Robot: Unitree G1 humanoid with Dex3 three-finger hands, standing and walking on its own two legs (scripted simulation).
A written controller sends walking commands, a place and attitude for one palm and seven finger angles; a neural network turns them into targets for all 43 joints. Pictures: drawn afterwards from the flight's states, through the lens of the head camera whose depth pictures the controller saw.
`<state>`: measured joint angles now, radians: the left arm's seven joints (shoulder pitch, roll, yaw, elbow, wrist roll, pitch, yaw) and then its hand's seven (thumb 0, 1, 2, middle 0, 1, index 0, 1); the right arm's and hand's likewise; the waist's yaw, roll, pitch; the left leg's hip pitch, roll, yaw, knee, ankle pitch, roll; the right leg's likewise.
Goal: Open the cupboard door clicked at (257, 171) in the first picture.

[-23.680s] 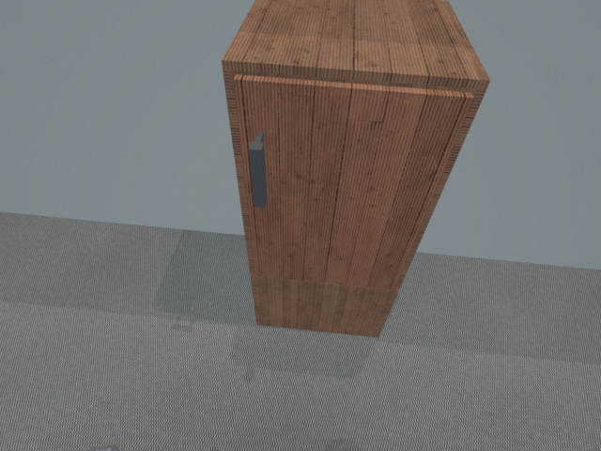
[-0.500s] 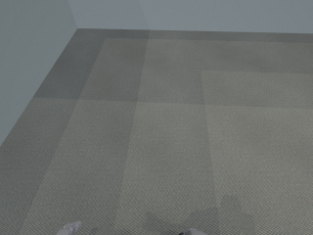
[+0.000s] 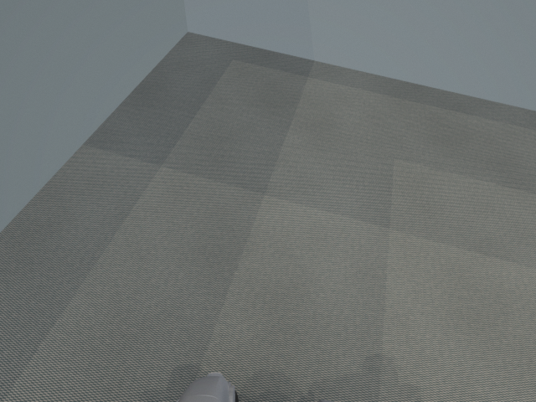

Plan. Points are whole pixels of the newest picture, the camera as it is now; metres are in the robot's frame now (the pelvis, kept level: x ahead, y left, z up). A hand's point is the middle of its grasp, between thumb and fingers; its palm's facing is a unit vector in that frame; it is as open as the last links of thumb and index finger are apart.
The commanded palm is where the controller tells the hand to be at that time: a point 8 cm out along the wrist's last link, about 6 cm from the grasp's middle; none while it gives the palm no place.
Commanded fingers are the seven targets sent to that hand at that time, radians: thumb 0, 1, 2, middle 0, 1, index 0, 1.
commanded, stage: turn to face it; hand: left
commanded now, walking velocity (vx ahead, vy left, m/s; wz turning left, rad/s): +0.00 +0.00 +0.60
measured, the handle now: out of the picture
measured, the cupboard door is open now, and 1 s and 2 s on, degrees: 46 46 46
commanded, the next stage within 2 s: none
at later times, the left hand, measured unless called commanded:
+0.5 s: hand out of the picture +0.11 +0.14 -0.13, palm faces +0.28 -0.92 -0.27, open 7.4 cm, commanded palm none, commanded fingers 0.00 0.90 0.90 -0.20 -0.30 -0.20 -0.30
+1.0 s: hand out of the picture +0.07 +0.17 -0.14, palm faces +0.56 -0.78 -0.29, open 7.4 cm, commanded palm none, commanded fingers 0.00 0.90 0.90 -0.20 -0.30 -0.20 -0.30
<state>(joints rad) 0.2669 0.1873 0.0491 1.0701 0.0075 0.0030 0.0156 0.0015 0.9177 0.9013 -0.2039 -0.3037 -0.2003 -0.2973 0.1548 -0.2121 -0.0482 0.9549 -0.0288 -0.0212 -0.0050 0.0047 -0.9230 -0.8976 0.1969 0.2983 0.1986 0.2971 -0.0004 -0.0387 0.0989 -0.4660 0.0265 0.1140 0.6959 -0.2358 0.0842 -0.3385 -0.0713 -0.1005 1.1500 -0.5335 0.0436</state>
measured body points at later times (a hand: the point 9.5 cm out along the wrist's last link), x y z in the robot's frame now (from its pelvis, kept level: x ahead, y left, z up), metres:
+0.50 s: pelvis +0.07 -0.07 +0.02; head +0.13 -0.07 +0.47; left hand +0.09 +0.19 -0.11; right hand +0.22 -0.30 -0.13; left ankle +0.03 +0.05 -0.63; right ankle +0.07 -0.18 -0.71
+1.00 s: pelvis +0.11 -0.07 +0.02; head +0.16 -0.04 +0.46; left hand +0.04 +0.21 -0.12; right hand +0.33 -0.23 -0.13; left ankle +0.04 +0.05 -0.71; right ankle +0.19 -0.18 -0.69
